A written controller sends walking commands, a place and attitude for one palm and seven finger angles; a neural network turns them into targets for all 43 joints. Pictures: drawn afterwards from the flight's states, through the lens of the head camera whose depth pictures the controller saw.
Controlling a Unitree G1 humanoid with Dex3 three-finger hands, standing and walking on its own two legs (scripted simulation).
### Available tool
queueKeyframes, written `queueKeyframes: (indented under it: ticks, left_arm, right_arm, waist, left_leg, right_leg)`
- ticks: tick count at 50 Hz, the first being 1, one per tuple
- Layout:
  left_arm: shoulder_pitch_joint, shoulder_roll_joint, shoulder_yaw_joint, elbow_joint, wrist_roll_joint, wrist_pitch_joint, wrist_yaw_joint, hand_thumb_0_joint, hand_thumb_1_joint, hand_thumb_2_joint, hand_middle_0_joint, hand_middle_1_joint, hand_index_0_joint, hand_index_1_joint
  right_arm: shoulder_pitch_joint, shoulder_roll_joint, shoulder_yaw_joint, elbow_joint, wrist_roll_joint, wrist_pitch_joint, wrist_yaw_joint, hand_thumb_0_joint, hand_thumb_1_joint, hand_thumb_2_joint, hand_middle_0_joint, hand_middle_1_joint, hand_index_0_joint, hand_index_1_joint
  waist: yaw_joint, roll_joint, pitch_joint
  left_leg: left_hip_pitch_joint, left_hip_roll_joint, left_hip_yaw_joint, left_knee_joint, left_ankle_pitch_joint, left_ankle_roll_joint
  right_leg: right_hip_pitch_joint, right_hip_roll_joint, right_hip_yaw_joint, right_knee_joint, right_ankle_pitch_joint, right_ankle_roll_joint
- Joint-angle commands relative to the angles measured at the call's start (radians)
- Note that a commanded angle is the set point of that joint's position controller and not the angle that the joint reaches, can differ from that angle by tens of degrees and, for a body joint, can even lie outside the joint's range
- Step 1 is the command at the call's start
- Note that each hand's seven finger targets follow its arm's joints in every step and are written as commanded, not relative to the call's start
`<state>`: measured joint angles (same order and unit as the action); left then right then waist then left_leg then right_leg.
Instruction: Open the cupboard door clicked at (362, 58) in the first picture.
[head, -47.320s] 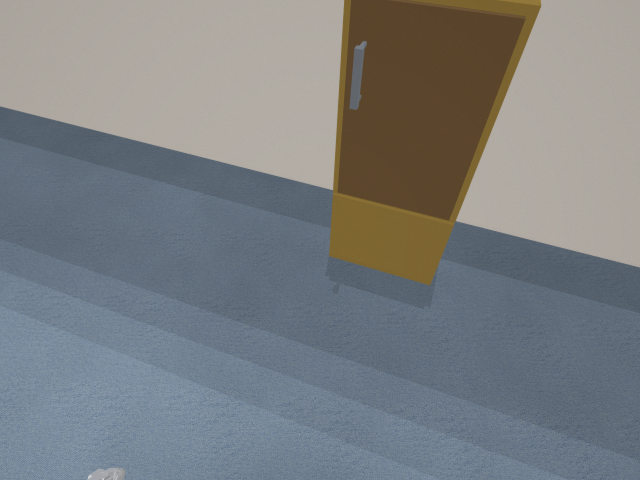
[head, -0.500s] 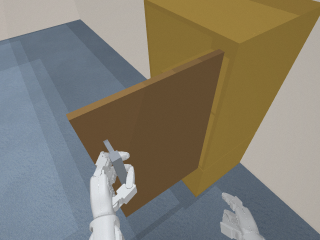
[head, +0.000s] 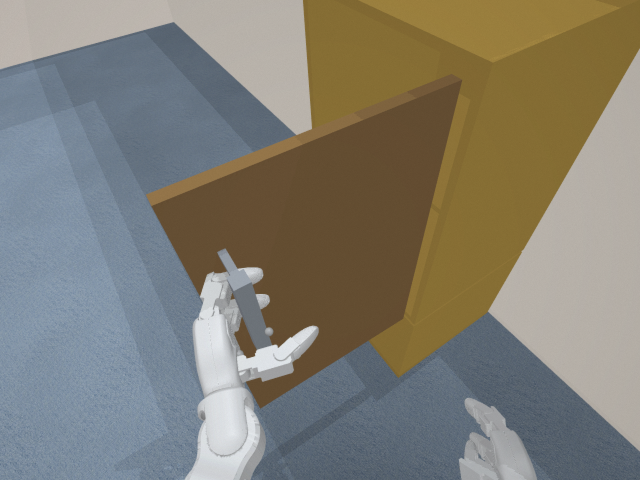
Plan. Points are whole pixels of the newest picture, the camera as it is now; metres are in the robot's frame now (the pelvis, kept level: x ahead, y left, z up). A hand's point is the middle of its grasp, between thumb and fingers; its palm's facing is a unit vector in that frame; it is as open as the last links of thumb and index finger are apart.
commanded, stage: open thumb and fingers to let go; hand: left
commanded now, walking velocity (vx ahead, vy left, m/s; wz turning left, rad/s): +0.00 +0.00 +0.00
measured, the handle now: (245, 303) +0.31 +0.11 +0.07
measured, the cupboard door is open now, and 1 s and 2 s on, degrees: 88 90 89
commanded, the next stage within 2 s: slide the hand sideways off the handle in 0.40 s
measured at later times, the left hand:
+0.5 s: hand (263, 325) +0.28 +0.09 +0.07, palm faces +0.26 -0.97 -0.02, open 14.6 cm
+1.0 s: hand (256, 367) +0.23 +0.09 +0.07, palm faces -0.16 -0.99 +0.00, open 16.1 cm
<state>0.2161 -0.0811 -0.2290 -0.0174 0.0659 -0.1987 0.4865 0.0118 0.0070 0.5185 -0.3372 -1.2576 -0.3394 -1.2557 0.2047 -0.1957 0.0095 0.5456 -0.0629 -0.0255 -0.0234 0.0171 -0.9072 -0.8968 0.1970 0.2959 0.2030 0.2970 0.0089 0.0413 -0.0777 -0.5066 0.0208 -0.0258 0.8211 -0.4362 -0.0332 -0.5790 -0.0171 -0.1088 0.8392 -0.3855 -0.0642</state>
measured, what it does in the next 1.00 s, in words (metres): stands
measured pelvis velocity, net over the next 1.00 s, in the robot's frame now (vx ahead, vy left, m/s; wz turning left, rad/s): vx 0.00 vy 0.04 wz -0.03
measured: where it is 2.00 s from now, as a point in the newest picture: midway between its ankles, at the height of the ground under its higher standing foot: outside the picture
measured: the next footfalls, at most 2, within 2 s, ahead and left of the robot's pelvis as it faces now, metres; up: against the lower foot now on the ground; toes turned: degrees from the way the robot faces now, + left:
none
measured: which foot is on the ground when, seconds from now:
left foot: down 0.00-1.00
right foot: down 0.00-1.00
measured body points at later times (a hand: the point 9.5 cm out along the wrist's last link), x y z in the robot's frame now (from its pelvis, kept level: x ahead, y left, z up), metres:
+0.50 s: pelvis -0.01 +0.03 +0.00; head +0.02 +0.02 +0.45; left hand +0.26 +0.14 +0.07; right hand +0.18 -0.17 -0.09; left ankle -0.01 +0.15 -0.70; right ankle +0.03 -0.08 -0.70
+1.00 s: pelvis +0.00 +0.04 -0.01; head +0.03 +0.03 +0.44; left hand +0.23 +0.14 +0.07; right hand +0.18 -0.17 -0.08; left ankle -0.01 +0.15 -0.70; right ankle +0.03 -0.08 -0.70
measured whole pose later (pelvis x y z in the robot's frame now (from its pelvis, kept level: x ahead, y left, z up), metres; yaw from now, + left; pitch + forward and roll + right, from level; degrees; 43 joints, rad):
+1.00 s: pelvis +0.00 +0.04 -0.01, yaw -2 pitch +7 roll +0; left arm 0.34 0.06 -0.27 -0.20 0.00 -0.16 0.06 -0.01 -0.50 0.30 -0.18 -0.34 -0.20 -0.33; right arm 0.26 -0.20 0.05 0.43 -0.01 -0.08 0.00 0.02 -0.91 -0.90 0.20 0.30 0.20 0.30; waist 0.01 0.02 -0.07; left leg -0.54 0.00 0.03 0.90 -0.48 0.02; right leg -0.62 -0.04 -0.05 0.89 -0.40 -0.01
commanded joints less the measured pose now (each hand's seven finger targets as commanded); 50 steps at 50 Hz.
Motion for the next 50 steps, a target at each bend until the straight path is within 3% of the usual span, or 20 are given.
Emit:
queueKeyframes:
  ticks: [1,3,4,9,16,19,25,26,27,28,30,32,35,36,41,42,45,46,50]
  left_arm:
    - [-0.231,-0.050,-0.020,-0.205,0.027,-0.062,0.014,0.000,-0.500,0.300,-0.300,-1.200,-0.300,-1.200]
    - [-0.222,-0.058,-0.020,-0.177,0.027,-0.054,0.021,0.000,-0.500,0.300,-0.283,-1.100,-0.283,-1.100]
    - [-0.246,-0.059,-0.023,-0.184,0.030,-0.051,0.025,0.000,-0.500,0.300,-0.275,-1.050,-0.275,-1.050]
    - [-0.263,-0.106,-0.060,-0.155,0.036,-0.034,0.047,0.000,-0.500,0.300,-0.233,-0.800,-0.233,-0.800]
    - [-0.305,-0.140,-0.081,-0.149,0.041,-0.005,0.079,0.000,-0.500,0.300,-0.175,-0.450,-0.175,-0.450]
    - [-0.310,-0.151,-0.090,-0.143,0.040,0.009,0.083,0.000,-0.500,0.300,-0.150,-0.300,-0.150,-0.300]
    - [-0.331,-0.189,-0.125,-0.147,0.045,0.024,0.089,0.000,-0.500,0.300,-0.150,-0.300,-0.150,-0.300]
    - [-0.347,-0.070,-0.325,-0.161,0.152,-0.014,-0.124,0.000,-0.500,0.300,-0.150,-0.300,-0.150,-0.300]
    - [-0.376,0.009,-0.236,-0.205,0.112,-0.056,-0.239,0.000,-0.500,0.300,-0.150,-0.300,-0.150,-0.300]
    - [-0.359,0.043,-0.222,-0.243,0.090,-0.080,-0.328,0.000,-0.500,0.300,-0.150,-0.300,-0.150,-0.300]
    - [-0.346,0.053,-0.228,-0.256,0.019,-0.091,-0.477,0.000,-0.500,0.300,-0.150,-0.300,-0.150,-0.300]
    - [-0.311,0.030,-0.188,-0.257,-0.073,-0.069,-0.532,0.000,-0.500,0.300,-0.150,-0.300,-0.150,-0.300]
    - [-0.219,0.018,-0.127,-0.276,-0.130,-0.040,-0.494,0.000,-0.500,0.300,-0.150,-0.300,-0.150,-0.300]
    - [-0.160,0.043,-0.093,-0.300,-0.129,-0.035,-0.474,0.000,-0.500,0.300,-0.150,-0.300,-0.150,-0.300]
    - [-0.073,0.110,-0.037,-0.351,-0.075,-0.027,-0.410,0.000,-0.500,0.300,-0.150,-0.300,-0.150,-0.300]
    - [-0.056,0.122,-0.025,-0.363,-0.068,-0.029,-0.405,0.000,-0.500,0.300,-0.150,-0.300,-0.150,-0.300]
    - [0.032,0.141,0.009,-0.373,-0.066,-0.025,-0.404,0.000,-0.500,0.300,-0.150,-0.300,-0.150,-0.300]
    - [0.030,0.140,0.006,-0.394,-0.069,-0.026,-0.408,0.000,-0.500,0.300,-0.150,-0.300,-0.150,-0.300]
    - [0.117,0.162,0.036,-0.445,-0.081,-0.033,-0.419,0.000,-0.500,0.300,-0.150,-0.300,-0.150,-0.300]
  right_arm:
    - [-0.106,-0.067,-0.020,-0.164,0.004,-0.055,-0.001,0.000,-0.900,-0.900,0.200,0.300,0.200,0.300]
    - [-0.106,-0.069,-0.020,-0.166,0.005,-0.054,0.000,0.000,-0.900,-0.900,0.200,0.300,0.200,0.300]
    - [-0.108,-0.070,-0.019,-0.167,0.007,-0.051,0.001,0.000,-0.900,-0.900,0.200,0.300,0.200,0.300]
    - [-0.110,-0.073,-0.019,-0.171,0.010,-0.046,0.014,0.000,-0.900,-0.900,0.200,0.300,0.200,0.300]
    - [-0.125,-0.074,-0.019,-0.170,0.011,-0.026,0.025,0.000,-0.900,-0.900,0.200,0.300,0.200,0.300]
    - [-0.127,-0.074,-0.019,-0.169,0.014,-0.020,0.029,0.000,-0.900,-0.900,0.200,0.300,0.200,0.300]
    - [-0.137,-0.072,-0.017,-0.166,0.017,-0.010,0.035,0.000,-0.900,-0.900,0.200,0.300,0.200,0.300]
    - [-0.053,-0.112,-0.019,-0.140,0.016,-0.019,0.040,0.000,-0.900,-0.900,0.200,0.300,0.200,0.300]
    - [-0.039,-0.107,-0.026,-0.173,0.026,-0.029,0.032,0.000,-0.900,-0.900,0.200,0.300,0.200,0.300]
    - [-0.042,-0.110,-0.025,-0.188,0.030,-0.039,0.023,0.000,-0.900,-0.900,0.200,0.300,0.200,0.300]
    - [-0.034,-0.111,-0.016,-0.208,0.050,-0.064,0.015,0.000,-0.900,-0.900,0.200,0.300,0.200,0.300]
    - [-0.044,-0.106,-0.006,-0.232,0.068,-0.091,0.005,0.000,-0.900,-0.900,0.200,0.300,0.200,0.300]
    - [-0.057,-0.106,-0.002,-0.247,0.077,-0.125,0.004,0.000,-0.900,-0.900,0.200,0.300,0.200,0.300]
    - [-0.053,-0.109,-0.005,-0.253,0.075,-0.128,0.007,0.000,-0.900,-0.900,0.200,0.300,0.200,0.300]
    - [-0.044,-0.110,-0.004,-0.269,0.062,-0.126,0.019,0.000,-0.900,-0.900,0.200,0.300,0.200,0.300]
    - [-0.044,-0.110,-0.004,-0.273,0.059,-0.124,0.020,0.000,-0.900,-0.900,0.200,0.300,0.200,0.300]
    - [-0.036,-0.108,-0.003,-0.283,0.056,-0.113,0.020,0.000,-0.900,-0.900,0.200,0.300,0.200,0.300]
    - [-0.035,-0.107,-0.003,-0.288,0.057,-0.111,0.020,0.000,-0.900,-0.900,0.200,0.300,0.200,0.300]
    - [-0.022,-0.107,-0.006,-0.301,0.057,-0.109,0.020,0.000,-0.900,-0.900,0.200,0.300,0.200,0.300]
  waist:
    - [-0.011,-0.120,-0.176]
    - [-0.008,-0.143,-0.176]
    - [-0.005,-0.113,-0.184]
    - [-0.005,-0.102,-0.176]
    - [0.003,-0.086,-0.206]
    - [-0.003,-0.099,-0.183]
    - [-0.007,-0.071,-0.180]
    - [-0.097,-0.119,-0.122]
    - [-0.068,-0.108,-0.183]
    - [-0.050,-0.075,-0.239]
    - [-0.059,-0.036,-0.234]
    - [-0.055,-0.063,-0.184]
    - [-0.030,-0.093,-0.146]
    - [-0.011,-0.105,-0.168]
    - [0.003,-0.115,-0.145]
    - [0.009,-0.088,-0.152]
    - [0.016,-0.103,-0.150]
    - [0.012,-0.077,-0.143]
    - [0.015,-0.068,-0.158]
  left_leg:
    - [-0.012,-0.056,0.024,-0.062,0.113,0.052]
    - [-0.011,-0.053,0.023,-0.070,0.120,0.052]
    - [-0.004,-0.053,0.022,-0.075,0.124,0.051]
    - [0.003,-0.044,0.013,-0.091,0.135,0.047]
    - [0.017,-0.037,0.006,-0.097,0.163,0.042]
    - [0.012,-0.034,-0.001,-0.098,0.165,0.040]
    - [0.016,-0.029,-0.009,-0.099,0.162,0.036]
    - [0.042,-0.026,-0.002,-0.078,0.182,0.059]
    - [0.027,-0.031,-0.001,-0.073,0.189,0.064]
    - [0.043,-0.034,0.003,-0.067,0.202,0.066]
    - [0.051,-0.036,-0.006,-0.072,0.187,0.064]
    - [0.027,-0.035,-0.017,-0.089,0.127,0.059]
    - [0.008,-0.033,-0.029,-0.111,0.091,0.050]
    - [0.006,-0.034,-0.026,-0.112,0.110,0.047]
    - [-0.024,-0.034,-0.009,-0.103,0.110,0.046]
    - [-0.026,-0.037,-0.004,-0.098,0.113,0.046]
    - [-0.038,-0.037,0.008,-0.088,0.136,0.047]
    - [-0.037,-0.037,0.012,-0.086,0.134,0.046]
    - [-0.043,-0.036,0.015,-0.071,0.171,0.044]
  right_leg:
    - [0.173,-0.038,0.141,-0.218,0.049,0.048]
    - [0.171,-0.028,0.119,-0.206,0.063,0.046]
    - [0.172,-0.024,0.109,-0.195,0.070,0.040]
    - [0.151,-0.006,0.064,-0.158,0.089,0.032]
    - [0.145,0.007,0.039,-0.125,0.108,0.024]
    - [0.137,0.010,0.034,-0.126,0.105,0.023]
    - [0.111,0.013,0.023,-0.106,0.091,0.019]
    - [0.075,0.004,0.057,-0.105,0.180,0.021]
    - [0.109,-0.001,0.057,-0.093,0.215,0.018]
    - [0.137,-0.003,0.068,-0.080,0.238,0.017]
    - [0.127,-0.003,0.066,-0.074,0.218,0.016]
    - [0.114,0.004,0.050,-0.091,0.141,0.022]
    - [0.101,0.008,0.032,-0.098,0.071,0.028]
    - [0.123,0.007,0.033,-0.093,0.087,0.027]
    - [0.115,0.004,0.044,-0.082,0.083,0.028]
    - [0.117,0.004,0.049,-0.077,0.085,0.025]
    - [0.131,0.007,0.051,-0.074,0.118,0.026]
    - [0.124,0.006,0.053,-0.074,0.121,0.026]
    - [0.140,0.009,0.053,-0.055,0.172,0.025]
